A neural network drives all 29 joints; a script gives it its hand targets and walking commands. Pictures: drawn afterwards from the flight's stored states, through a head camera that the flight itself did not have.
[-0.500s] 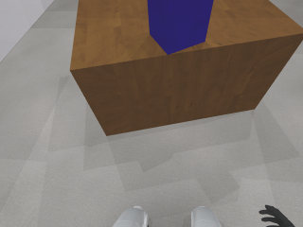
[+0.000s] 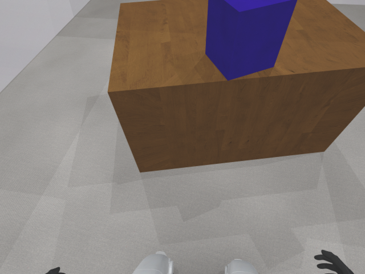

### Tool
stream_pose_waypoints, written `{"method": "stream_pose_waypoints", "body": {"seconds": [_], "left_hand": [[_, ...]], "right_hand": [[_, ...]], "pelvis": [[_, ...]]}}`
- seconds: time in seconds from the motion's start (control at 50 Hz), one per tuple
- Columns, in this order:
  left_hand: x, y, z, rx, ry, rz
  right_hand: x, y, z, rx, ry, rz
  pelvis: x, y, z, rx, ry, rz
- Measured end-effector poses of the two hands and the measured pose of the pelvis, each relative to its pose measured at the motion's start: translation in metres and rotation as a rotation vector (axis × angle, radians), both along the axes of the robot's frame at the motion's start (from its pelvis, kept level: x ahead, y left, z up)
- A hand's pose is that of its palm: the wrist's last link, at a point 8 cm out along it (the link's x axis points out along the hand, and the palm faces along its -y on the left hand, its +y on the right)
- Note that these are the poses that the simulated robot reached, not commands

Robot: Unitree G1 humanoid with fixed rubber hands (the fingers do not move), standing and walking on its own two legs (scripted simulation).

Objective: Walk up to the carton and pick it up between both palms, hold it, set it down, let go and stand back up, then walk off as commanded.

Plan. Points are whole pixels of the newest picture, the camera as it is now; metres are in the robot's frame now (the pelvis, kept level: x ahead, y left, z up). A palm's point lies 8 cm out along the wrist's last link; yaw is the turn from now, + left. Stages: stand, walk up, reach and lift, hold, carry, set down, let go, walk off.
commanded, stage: walk up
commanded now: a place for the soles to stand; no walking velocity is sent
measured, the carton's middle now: (243, 30) +0.90 -0.21 +0.05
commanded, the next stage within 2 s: none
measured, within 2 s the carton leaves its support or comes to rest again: neither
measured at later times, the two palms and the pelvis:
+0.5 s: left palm out of the picture +0.08 +0.29 -0.08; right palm out of the picture +0.14 -0.35 -0.07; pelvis +0.01 -0.03 +0.01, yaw +3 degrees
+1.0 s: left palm out of the picture +0.08 +0.29 -0.08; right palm out of the picture +0.14 -0.35 -0.07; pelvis +0.00 -0.03 +0.01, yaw +5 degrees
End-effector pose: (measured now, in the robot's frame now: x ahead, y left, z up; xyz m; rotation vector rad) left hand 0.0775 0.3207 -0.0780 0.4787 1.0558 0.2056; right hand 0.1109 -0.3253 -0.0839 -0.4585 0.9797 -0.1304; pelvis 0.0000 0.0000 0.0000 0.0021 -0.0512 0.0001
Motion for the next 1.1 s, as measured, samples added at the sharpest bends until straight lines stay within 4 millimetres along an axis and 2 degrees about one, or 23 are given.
{"method": "stream_pose_waypoints", "body": {"seconds": [0.08,0.22,0.36,0.44,0.52,0.58,0.68,0.74,0.86,1.0,1.1], "left_hand": [[0.016,0.007,-0.002,-0.028,-0.016,0.009],[0.023,-0.006,-0.017,-0.087,-0.014,0.006],[0.015,-0.028,-0.017,-0.074,-0.012,0.022],[0.004,-0.031,-0.008,-0.054,-0.014,0.046],[0.0,-0.025,-0.004,-0.039,-0.013,0.061],[0.003,-0.024,-0.003,-0.04,-0.018,0.057],[0.005,-0.032,-0.003,-0.044,-0.033,0.062],[0.001,-0.033,-0.002,-0.044,-0.032,0.068],[0.001,-0.024,-0.002,-0.043,-0.037,0.073],[0.0,-0.03,-0.002,-0.048,-0.045,0.079],[0.0,-0.025,-0.002,-0.048,-0.043,0.081]], "right_hand": [[-0.015,0.008,0.012,-0.034,0.03,-0.016],[-0.021,-0.005,0.028,-0.093,0.048,-0.027],[-0.008,-0.027,0.021,-0.077,0.02,-0.013],[0.014,-0.026,0.019,-0.049,-0.018,0.009],[0.027,-0.019,0.015,-0.033,-0.038,0.034],[0.025,-0.015,0.014,-0.023,-0.042,0.029],[0.019,-0.025,0.014,-0.029,-0.019,0.027],[0.023,-0.026,0.014,-0.03,-0.019,0.03],[0.026,-0.015,0.013,-0.026,-0.026,0.039],[0.027,-0.021,0.015,-0.032,-0.025,0.044],[0.031,-0.016,0.015,-0.03,-0.031,0.046]], "pelvis": [[0.005,0.009,0.006,-0.014,-0.002,0.008],[0.006,0.004,0.007,-0.008,0.002,0.01],[0.005,-0.02,0.003,0.012,-0.007,0.021],[0.006,-0.028,0.006,0.016,-0.015,0.041],[0.007,-0.025,0.005,0.011,-0.009,0.057],[0.007,-0.024,0.006,0.012,-0.01,0.054],[0.006,-0.032,0.006,0.014,-0.012,0.063],[0.006,-0.034,0.007,0.015,-0.013,0.068],[0.005,-0.025,0.006,0.006,-0.01,0.074],[0.004,-0.031,0.007,0.008,-0.012,0.083],[0.004,-0.026,0.007,0.007,-0.011,0.083]]}}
